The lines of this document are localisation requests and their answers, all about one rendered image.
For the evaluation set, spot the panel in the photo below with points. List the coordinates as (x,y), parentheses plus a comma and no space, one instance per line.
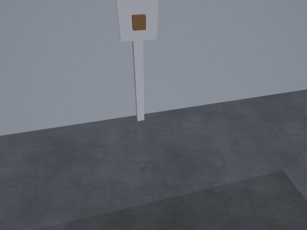
(125,9)

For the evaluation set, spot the button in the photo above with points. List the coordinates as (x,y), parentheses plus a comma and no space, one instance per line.
(139,22)

